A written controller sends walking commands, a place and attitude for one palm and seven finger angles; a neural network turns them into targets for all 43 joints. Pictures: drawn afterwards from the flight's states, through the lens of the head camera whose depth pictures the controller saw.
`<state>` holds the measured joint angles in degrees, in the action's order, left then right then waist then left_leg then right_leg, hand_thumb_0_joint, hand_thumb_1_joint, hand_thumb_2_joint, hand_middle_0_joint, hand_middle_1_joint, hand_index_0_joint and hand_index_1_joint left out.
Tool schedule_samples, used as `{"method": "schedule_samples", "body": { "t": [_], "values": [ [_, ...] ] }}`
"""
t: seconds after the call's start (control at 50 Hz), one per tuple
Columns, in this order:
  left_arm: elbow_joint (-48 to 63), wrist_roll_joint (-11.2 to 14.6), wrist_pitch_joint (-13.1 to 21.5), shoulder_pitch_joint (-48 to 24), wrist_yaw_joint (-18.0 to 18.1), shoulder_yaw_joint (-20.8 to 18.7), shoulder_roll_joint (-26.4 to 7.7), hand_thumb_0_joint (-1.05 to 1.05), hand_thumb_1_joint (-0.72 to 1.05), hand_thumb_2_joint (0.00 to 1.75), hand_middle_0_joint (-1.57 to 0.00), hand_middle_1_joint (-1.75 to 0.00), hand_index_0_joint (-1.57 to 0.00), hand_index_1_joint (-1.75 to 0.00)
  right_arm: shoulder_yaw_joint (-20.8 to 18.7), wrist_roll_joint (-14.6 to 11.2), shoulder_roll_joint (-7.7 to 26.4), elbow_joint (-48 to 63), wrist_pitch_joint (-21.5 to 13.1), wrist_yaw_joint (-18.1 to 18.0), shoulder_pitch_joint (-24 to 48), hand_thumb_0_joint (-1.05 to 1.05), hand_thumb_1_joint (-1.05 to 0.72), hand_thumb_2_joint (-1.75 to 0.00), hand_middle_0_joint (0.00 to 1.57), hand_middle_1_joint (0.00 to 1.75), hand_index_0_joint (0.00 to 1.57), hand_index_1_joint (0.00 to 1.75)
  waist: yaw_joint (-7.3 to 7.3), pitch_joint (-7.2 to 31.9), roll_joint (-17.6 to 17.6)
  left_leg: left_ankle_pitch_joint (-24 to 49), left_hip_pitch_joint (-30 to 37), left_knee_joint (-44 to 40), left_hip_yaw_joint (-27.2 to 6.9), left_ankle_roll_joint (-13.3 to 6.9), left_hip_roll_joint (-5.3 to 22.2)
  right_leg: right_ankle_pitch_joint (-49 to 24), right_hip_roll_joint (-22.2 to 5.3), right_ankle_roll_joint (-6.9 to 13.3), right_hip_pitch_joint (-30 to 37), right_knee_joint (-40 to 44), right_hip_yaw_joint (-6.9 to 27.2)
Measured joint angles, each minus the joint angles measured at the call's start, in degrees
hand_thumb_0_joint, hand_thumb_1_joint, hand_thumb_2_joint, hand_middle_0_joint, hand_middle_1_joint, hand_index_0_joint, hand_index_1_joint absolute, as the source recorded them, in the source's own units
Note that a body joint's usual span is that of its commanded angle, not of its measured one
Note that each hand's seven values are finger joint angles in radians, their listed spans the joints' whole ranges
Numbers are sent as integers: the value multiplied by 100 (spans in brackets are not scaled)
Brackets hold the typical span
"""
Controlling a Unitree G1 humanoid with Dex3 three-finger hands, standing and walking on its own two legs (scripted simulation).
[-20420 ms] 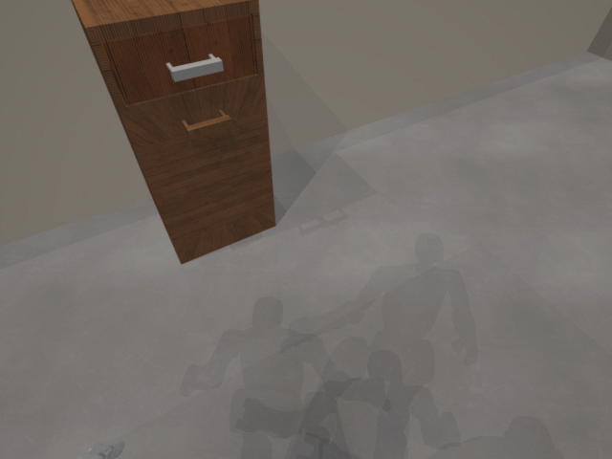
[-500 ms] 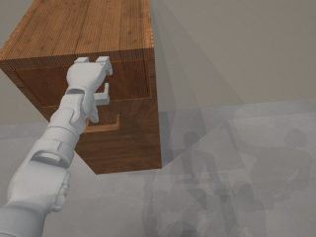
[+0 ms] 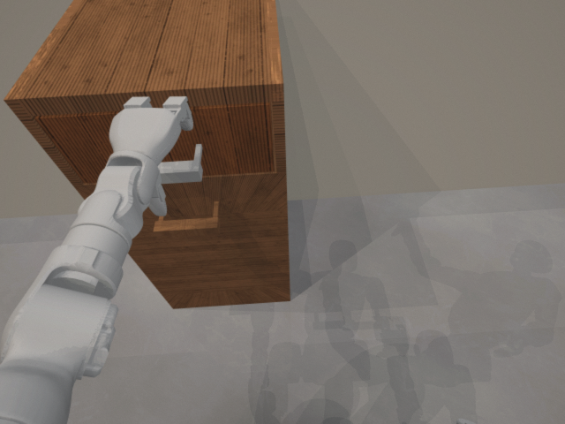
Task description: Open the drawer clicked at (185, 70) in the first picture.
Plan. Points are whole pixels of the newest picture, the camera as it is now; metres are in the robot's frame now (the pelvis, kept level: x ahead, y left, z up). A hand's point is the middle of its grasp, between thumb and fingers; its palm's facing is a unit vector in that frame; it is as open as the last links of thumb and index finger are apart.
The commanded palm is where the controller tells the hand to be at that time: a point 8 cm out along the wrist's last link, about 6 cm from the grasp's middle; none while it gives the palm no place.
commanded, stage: move the hooked fingers above the handle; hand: left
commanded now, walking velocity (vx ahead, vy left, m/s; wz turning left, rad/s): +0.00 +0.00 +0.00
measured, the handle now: (164, 162) +0.54 +0.21 +0.03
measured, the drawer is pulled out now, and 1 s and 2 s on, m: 0.00 0.00 0.00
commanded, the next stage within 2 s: none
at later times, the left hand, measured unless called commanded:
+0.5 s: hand (158, 156) +0.50 +0.19 +0.08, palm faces +0.07 -0.03 -1.00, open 13.8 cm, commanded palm +0.48 +0.23 +0.15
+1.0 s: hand (149, 165) +0.49 +0.20 +0.08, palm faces -0.01 -0.01 -1.00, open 13.8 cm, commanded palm +0.48 +0.22 +0.15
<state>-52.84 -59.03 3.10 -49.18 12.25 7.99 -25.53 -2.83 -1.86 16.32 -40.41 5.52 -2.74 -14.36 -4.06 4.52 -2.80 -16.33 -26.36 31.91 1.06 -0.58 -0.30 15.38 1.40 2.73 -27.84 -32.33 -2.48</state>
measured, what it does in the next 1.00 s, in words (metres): stands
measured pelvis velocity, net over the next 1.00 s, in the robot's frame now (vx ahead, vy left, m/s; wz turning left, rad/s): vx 0.01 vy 0.02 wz -0.01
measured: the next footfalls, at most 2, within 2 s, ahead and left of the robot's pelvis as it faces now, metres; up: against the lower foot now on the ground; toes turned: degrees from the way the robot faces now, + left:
none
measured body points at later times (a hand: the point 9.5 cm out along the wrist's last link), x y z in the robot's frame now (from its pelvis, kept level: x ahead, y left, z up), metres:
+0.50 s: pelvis +0.01 +0.02 +0.00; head +0.08 +0.00 +0.44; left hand +0.49 +0.19 +0.14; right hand +0.03 -0.25 -0.14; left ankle -0.01 +0.12 -0.73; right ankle +0.00 -0.09 -0.73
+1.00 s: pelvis +0.01 +0.02 +0.00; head +0.08 +0.00 +0.44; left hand +0.48 +0.20 +0.14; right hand +0.07 -0.26 -0.13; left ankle -0.01 +0.12 -0.73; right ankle +0.00 -0.09 -0.73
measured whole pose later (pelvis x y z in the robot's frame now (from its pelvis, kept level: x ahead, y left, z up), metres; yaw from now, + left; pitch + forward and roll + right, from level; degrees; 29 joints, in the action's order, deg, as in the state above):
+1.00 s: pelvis +0.01 +0.02 +0.00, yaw -1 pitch +13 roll +0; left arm -52.0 -59.7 4.8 -47.7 10.1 6.9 -26.6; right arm -3.1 -0.9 15.5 -39.2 6.0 -2.4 -17.3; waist -3.7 4.9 -2.5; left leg -18.1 -28.4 33.9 1.7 -1.8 -0.8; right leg 16.3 0.9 1.5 -29.5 -33.0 -1.7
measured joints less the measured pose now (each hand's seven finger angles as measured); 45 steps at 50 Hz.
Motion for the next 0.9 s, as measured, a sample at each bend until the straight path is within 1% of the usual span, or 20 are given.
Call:
{"method": "schedule_samples", "body": {
  "t": [0.06, 0.12, 0.18, 0.26, 0.32, 0.38, 0.42, 0.44, 0.46, 0.5, 0.54, 0.58, 0.6, 0.64, 0.68, 0.74, 0.8, 0.86, 0.9],
  "values": [
    [-482, -95, -396, -353, 156, -96, -87, 0, -50, 30, -32, -120, -32, -120, 62, 5, -28, 39, -17, 31, 78, 0, -90, -89, 20, 30, 20, 30, -90, 30, -18, -4, -127, 33, 64, -17, -1, -12, -1, -22, -154, -48, 62],
    [-930, -102, -762, -646, 56, -122, -182, 0, -49, 30, -32, -120, -32, -120, 103, -2, -59, 61, 10, 57, 39, 0, -90, -89, 20, 30, 20, 30, -143, 29, -64, -3, -204, 32, 111, -41, -4, -29, -3, -48, -245, -48, 110],
    [-892, -6, -803, -706, -175, -67, -165, 0, -49, 30, -32, -120, -34, -125, 104, -9, -91, 47, 70, 53, -164, 0, -90, -89, 20, 30, 20, 30, -95, 66, -96, -10, -203, 12, 123, -67, -13, -32, -10, -73, -238, -13, 124],
    [-848, 84, -623, -577, -574, 64, -99, 0, -49, 30, -31, -120, -34, -125, 112, -3, -128, -18, 161, 57, -410, 0, -90, -89, 20, 30, 20, 30, -91, 147, -89, -59, -142, 18, 122, -87, -21, 4, -16, -93, -163, 8, 126],
    [-631, 109, -311, -293, -673, 22, -20, 0, -49, 30, -31, -120, -33, -124, 97, 16, -141, -5, 177, 58, -526, 1, -90, -89, 20, 30, 20, 30, -116, 135, -60, -113, -124, 66, 142, -103, -13, 31, -8, -104, -139, -8, 146],
    [-289, -2, 97, 42, -502, -245, 17, 0, -49, 30, -32, -120, -33, -122, 62, 60, -149, 45, 159, 40, -578, 1, -90, -89, 20, 30, 20, 30, -138, 99, -22, -161, -161, 128, 192, -119, -1, 50, 5, -115, -189, -57, 195],
    [-91, -133, 261, 192, -243, -408, -14, 0, -49, 30, -32, -120, -33, -122, 30, 93, -154, 66, 132, 35, -588, 1, -90, -89, 20, 30, 20, 30, -150, 92, -10, -187, -221, 175, 218, -126, 2, 63, 8, -123, -254, -99, 220],
    [-24, -203, 288, 229, -84, -487, -42, 0, -49, 30, -32, -120, -33, -121, 13, 106, -155, 65, 114, 41, -584, 1, -90, -89, 20, 30, 20, 30, -151, 91, -9, -198, -255, 198, 226, -129, 2, 70, 7, -126, -290, -121, 228],
    [12, -257, 258, 237, 82, -543, -79, 0, -49, 30, -32, -120, -33, -121, -1, 118, -154, 54, 100, 52, -572, 1, -90, -89, 20, 30, 20, 30, -150, 89, -15, -207, -287, 220, 230, -132, 0, 76, 5, -131, -321, -139, 233],
    [-5, -278, 215, 199, 288, -543, -107, 0, -49, 30, -36, -122, -33, -121, -22, 132, -143, 4, 86, 88, -533, 1, -90, -89, 20, 30, 20, 30, -126, 89, -41, -215, -333, 246, 228, -139, -8, 82, -4, -142, -360, -155, 231],
    [-157, -296, -100, 98, 441, -520, -101, 0, -49, 30, -38, -124, -32, -121, -20, 126, -131, -67, 96, 132, -456, 1, -90, -89, 20, 30, 20, 30, -108, 98, -73, -209, -344, 238, 226, -148, -17, 75, -13, -154, -366, -141, 230],
    [-258, -232, -215, 30, 423, -471, -95, 0, -49, 30, -38, -124, -35, -123, 1, 105, -124, -111, 128, 149, -379, 1, -90, -89, 20, 30, 20, 30, -82, 111, -100, -191, -307, 191, 237, -157, -22, 54, -16, -166, -332, -94, 242],
    [-337, -199, -367, -25, 378, -427, -79, 0, -49, 30, -37, -123, -36, -124, 16, 90, -125, -122, 149, 149, -340, 1, -90, -89, 20, 30, 20, 30, -80, 121, -111, -179, -275, 159, 237, -161, -24, 41, -18, -170, -300, -61, 243],
    [-485, -105, -564, -137, 203, -392, -55, 0, -49, 30, -36, -123, -37, -125, 43, 54, -137, -113, 177, 139, -279, 1, -90, -89, 20, 30, 20, 30, -82, 134, -118, -148, -195, 83, 235, -165, -32, 15, -23, -176, -222, 6, 243],
    [-592, -43, -690, -196, -5, -401, -79, 0, -49, 30, -35, -122, -38, -125, 81, 29, -152, -64, 203, 113, -233, 1, -90, -89, 20, 30, 20, 30, -91, 151, -107, -121, -109, 11, 243, -165, -33, -5, -22, -176, -147, 62, 253],
    [-589, -12, -685, -170, -313, -336, -132, 0, -49, 30, -34, -121, -37, -124, 106, 9, -164, 50, 214, 66, -230, 1, -90, -89, 20, 30, 20, 30, -81, 178, -85, -103, -3, -57, 239, -159, -28, -20, -15, -168, -41, 125, 250],
    [-479, -1, -535, -59, -524, -227, -180, 0, -49, 30, -33, -121, -35, -123, 113, -4, -149, 156, 205, 28, -256, 0, -90, -89, 20, 30, 20, 30, -46, 161, -50, -110, 56, -56, 213, -149, -24, -9, -11, -157, 30, 134, 225],
    [-315, 13, -297, 53, -609, -87, -175, 0, -49, 30, -32, -121, -34, -122, 86, -4, -118, 212, 164, 11, -280, 0, -90, -89, 20, 30, 20, 30, -2, 101, -11, -127, 31, 5, 157, -141, -32, 19, -23, -146, 34, 93, 168],
    [-185, 10, -113, 117, -576, -59, -156, 0, -49, 30, -32, -120, -33, -121, 61, 15, -97, 217, 129, 3, -283, 0, -90, -89, 20, 30, 20, 30, 19, 56, 12, -140, -27, 63, 120, -137, -40, 42, -33, -139, -6, 44, 130]
  ]
}}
